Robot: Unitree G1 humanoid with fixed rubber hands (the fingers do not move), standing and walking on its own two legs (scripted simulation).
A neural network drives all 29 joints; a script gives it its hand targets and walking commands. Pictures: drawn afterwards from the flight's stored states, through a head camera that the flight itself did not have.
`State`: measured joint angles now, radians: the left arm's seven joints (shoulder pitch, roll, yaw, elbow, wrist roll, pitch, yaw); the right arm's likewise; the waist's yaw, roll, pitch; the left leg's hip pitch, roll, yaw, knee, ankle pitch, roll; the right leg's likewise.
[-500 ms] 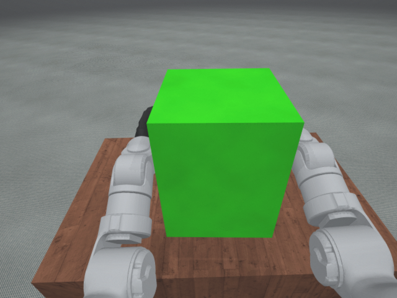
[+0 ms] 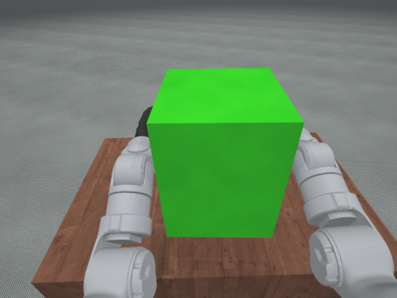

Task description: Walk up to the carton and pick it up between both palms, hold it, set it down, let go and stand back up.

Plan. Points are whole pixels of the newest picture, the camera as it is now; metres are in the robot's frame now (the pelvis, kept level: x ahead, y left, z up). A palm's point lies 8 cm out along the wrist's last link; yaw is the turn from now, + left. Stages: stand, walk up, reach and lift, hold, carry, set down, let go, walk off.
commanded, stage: hold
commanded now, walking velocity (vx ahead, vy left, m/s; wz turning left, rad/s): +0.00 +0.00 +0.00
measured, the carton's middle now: (218, 151) +0.35 +0.00 +0.19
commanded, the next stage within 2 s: set down in 0.10 s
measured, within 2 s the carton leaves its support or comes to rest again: neither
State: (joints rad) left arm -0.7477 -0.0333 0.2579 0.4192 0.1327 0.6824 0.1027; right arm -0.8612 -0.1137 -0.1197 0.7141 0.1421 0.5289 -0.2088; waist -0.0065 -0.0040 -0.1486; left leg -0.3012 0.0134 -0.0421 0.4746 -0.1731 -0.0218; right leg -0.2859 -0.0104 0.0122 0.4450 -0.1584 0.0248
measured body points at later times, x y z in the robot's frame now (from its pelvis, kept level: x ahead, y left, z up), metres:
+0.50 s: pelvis +0.00 +0.00 +0.00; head -0.05 +0.00 +0.45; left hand +0.40 +0.14 +0.19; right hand +0.42 -0.16 +0.19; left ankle +0.05 +0.13 -0.74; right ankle +0.05 -0.13 -0.74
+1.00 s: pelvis +0.03 -0.03 +0.00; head +0.00 -0.02 +0.45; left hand +0.42 +0.13 +0.14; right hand +0.45 -0.16 +0.17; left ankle +0.05 +0.13 -0.74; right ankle +0.05 -0.13 -0.74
